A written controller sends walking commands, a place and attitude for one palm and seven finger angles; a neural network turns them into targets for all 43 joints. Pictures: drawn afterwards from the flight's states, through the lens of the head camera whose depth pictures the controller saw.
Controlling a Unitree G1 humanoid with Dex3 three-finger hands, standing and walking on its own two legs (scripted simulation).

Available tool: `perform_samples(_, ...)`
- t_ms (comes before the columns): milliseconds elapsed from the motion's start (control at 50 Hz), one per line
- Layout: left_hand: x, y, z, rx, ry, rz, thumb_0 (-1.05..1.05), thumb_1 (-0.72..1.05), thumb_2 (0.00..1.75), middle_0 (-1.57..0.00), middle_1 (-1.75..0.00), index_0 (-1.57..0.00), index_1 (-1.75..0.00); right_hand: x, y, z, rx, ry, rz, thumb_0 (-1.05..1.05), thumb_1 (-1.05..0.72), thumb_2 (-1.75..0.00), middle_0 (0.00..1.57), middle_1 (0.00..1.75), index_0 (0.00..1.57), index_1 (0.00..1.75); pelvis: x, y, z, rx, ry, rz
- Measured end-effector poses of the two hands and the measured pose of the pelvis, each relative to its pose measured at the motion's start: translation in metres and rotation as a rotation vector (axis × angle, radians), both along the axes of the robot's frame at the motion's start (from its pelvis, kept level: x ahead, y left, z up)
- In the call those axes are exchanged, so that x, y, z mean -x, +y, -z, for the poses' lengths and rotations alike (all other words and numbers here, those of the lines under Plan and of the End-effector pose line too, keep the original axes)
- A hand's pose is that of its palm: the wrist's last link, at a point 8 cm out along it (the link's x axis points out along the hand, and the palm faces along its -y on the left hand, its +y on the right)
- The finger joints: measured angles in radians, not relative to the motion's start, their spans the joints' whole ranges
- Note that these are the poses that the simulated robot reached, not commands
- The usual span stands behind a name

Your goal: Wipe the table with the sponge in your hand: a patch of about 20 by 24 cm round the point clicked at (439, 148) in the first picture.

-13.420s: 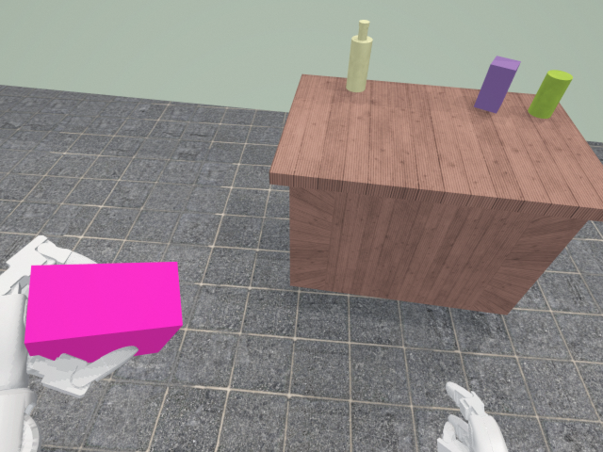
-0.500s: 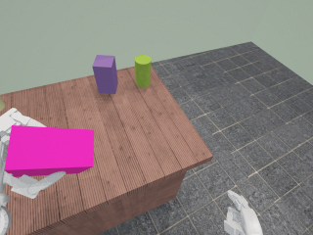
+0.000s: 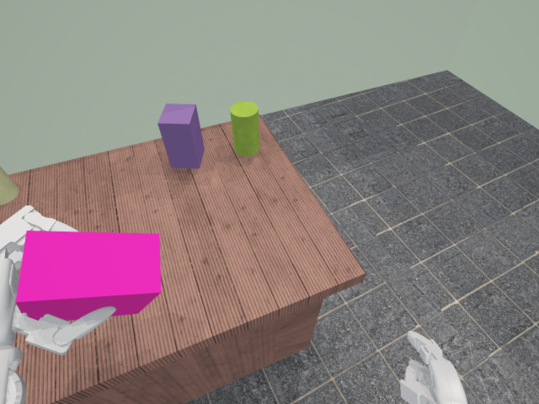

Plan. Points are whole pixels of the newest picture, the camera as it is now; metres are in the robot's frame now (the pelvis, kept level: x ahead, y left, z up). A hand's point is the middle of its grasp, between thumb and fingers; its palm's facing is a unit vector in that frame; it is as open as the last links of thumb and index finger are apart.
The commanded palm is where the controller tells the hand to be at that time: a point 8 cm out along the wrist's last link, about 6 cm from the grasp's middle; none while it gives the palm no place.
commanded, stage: come to a stop and stand still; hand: left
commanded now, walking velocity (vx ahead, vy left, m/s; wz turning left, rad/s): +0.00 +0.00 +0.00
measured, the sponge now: (111, 278) +0.23 +0.20 +0.14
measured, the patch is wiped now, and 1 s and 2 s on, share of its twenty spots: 0.00 0.00 0.00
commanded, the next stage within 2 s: look again from close up in 0.84 s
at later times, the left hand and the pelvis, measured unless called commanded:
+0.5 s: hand out of the picture +0.20 +0.34 +0.14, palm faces +0.34 -0.83 -0.44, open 10.4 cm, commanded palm +0.14 +0.36 +0.17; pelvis -0.02 +0.08 +0.00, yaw +0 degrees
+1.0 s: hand out of the picture +0.20 +0.33 +0.16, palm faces +0.35 -0.85 -0.40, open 10.4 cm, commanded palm +0.15 +0.37 +0.17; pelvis -0.02 +0.09 +0.00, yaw +0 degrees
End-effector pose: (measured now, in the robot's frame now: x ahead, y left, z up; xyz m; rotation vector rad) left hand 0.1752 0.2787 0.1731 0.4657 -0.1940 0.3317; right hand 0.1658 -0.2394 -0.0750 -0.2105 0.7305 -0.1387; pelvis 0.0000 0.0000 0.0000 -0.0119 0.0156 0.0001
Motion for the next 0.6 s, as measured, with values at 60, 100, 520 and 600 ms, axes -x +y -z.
perform_samples(60, 0.005, 0.008, 0.003, 0.013, 0.008, -0.015, -0.01, -0.52, 1.01, -0.68, -1.34, -0.71, -1.33, -0.002, 0.012, -0.002, -0.007, -0.007, -0.016, 0.01, -0.90, -0.89, 0.20, 0.30, 0.20, 0.30, 0.003, 0.006, -0.001, 0.002, -0.004, -0.002)
perform_samples(100, -0.002, 0.025, -0.012, -0.104, -0.033, -0.005, -0.01, -0.52, 1.01, -0.68, -1.33, -0.71, -1.33, 0.000, 0.021, -0.002, 0.003, -0.010, -0.051, 0.01, -0.90, -0.89, 0.20, 0.30, 0.20, 0.30, 0.010, 0.008, 0.000, 0.005, -0.006, -0.011)
perform_samples(520, 0.009, 0.104, 0.008, -0.062, -0.079, 0.041, -0.02, -0.53, 1.02, -0.68, -1.33, -0.72, -1.32, 0.049, 0.105, 0.002, 0.006, 0.049, -0.095, 0.02, -0.90, -0.89, 0.21, 0.30, 0.20, 0.30, 0.025, 0.082, 0.005, 0.005, -0.032, 0.007)
perform_samples(600, 0.009, 0.109, -0.006, -0.064, -0.158, 0.039, -0.01, -0.53, 1.02, -0.68, -1.33, -0.72, -1.32, 0.035, 0.121, 0.000, -0.010, 0.017, -0.126, 0.02, -0.90, -0.89, 0.21, 0.30, 0.20, 0.30, 0.022, 0.091, 0.005, 0.002, -0.034, 0.012)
